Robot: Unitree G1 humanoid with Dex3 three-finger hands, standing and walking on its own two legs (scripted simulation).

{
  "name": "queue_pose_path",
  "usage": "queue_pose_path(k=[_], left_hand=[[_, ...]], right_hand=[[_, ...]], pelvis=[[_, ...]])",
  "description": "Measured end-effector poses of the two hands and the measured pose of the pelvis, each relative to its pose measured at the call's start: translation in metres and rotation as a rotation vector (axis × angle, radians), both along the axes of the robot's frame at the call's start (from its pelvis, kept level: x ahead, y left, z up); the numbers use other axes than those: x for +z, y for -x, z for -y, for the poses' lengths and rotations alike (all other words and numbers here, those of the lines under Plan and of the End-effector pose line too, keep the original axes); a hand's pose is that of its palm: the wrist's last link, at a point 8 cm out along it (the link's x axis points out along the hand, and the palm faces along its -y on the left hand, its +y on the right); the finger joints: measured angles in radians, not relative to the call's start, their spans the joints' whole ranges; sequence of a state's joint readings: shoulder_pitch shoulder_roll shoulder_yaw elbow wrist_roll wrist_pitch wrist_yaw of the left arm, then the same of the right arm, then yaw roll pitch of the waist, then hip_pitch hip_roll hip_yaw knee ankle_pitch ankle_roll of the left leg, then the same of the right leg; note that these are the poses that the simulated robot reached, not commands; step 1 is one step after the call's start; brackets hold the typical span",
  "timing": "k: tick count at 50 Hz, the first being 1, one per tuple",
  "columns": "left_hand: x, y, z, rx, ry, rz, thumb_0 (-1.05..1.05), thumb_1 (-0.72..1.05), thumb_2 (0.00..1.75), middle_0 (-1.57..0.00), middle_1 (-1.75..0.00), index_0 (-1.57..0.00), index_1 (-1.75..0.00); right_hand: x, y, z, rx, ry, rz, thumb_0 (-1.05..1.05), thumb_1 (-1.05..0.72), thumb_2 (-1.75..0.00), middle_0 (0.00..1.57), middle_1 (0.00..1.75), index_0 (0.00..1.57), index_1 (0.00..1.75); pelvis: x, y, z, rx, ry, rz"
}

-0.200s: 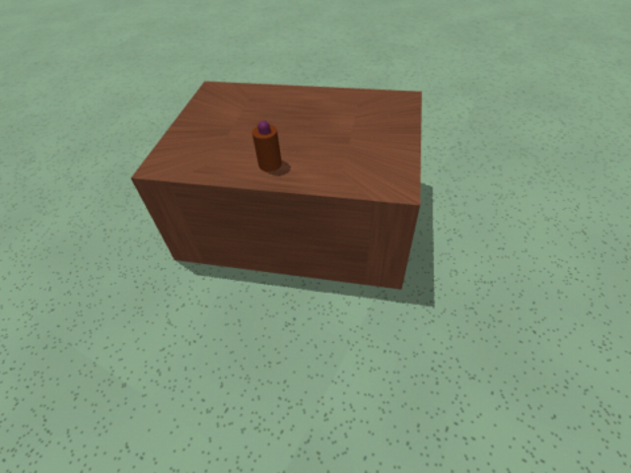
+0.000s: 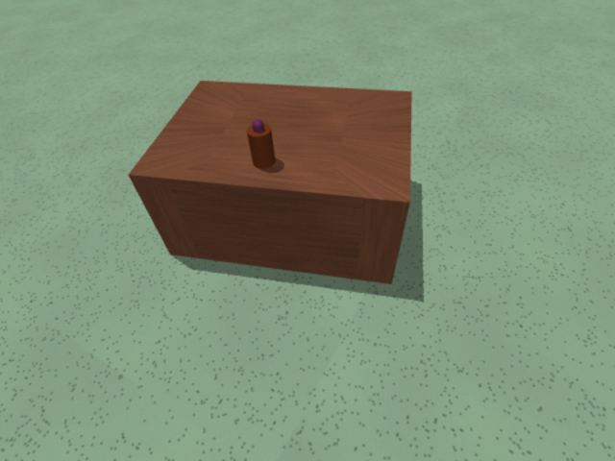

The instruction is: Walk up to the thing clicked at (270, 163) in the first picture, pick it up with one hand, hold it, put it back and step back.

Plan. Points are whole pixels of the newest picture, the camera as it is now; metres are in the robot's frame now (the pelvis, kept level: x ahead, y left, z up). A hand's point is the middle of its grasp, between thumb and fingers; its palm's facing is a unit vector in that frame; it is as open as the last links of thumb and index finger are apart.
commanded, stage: stand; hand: left
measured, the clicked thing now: (260, 142) +1.09 +0.18 -0.25
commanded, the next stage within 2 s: walk up in 0.92 s
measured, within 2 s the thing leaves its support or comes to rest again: neither
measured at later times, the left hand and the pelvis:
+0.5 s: hand out of the picture +0.07 +0.25 -0.16, palm faces -0.03 -0.94 -0.34, open 7.4 cm; pelvis +0.00 +0.00 +0.00, yaw +0 degrees
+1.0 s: hand out of the picture +0.07 +0.26 -0.15, palm faces -0.03 -0.94 -0.34, open 7.4 cm; pelvis +0.01 +0.01 +0.00, yaw -1 degrees
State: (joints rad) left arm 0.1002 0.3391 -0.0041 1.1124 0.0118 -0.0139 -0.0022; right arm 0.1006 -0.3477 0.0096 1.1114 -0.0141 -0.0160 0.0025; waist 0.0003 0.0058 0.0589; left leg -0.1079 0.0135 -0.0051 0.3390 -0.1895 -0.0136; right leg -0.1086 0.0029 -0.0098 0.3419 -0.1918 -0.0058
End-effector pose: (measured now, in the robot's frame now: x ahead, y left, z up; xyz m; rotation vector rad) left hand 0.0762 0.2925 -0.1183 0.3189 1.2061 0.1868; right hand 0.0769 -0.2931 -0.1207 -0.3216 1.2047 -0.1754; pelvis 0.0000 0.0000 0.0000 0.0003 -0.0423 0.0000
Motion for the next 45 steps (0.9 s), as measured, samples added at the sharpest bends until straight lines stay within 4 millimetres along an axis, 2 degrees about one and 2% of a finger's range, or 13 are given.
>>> queue_pose_path(k=[19, 45], left_hand=[[-0.0009, 0.0070, -0.0043, 0.009, -0.002, -0.024, 0.01, 0.90, 0.90, -0.21, -0.30, -0.21, -0.30], [-0.0006, 0.0052, -0.0053, 0.006, -0.004, -0.025, 0.01, 0.90, 0.90, -0.21, -0.30, -0.21, -0.30]], right_hand=[[-0.0003, 0.0062, -0.0010, -0.002, 0.003, -0.025, 0.01, -0.90, -0.89, 0.20, 0.30, 0.21, 0.30], [0.0004, 0.0035, -0.0010, -0.001, 0.005, -0.025, 0.01, -0.90, -0.89, 0.20, 0.30, 0.21, 0.30]], pelvis=[[0.0006, -0.0011, -0.0018, 0.001, 0.000, -0.003], [0.0009, -0.0039, -0.0026, 0.002, 0.000, -0.004]])
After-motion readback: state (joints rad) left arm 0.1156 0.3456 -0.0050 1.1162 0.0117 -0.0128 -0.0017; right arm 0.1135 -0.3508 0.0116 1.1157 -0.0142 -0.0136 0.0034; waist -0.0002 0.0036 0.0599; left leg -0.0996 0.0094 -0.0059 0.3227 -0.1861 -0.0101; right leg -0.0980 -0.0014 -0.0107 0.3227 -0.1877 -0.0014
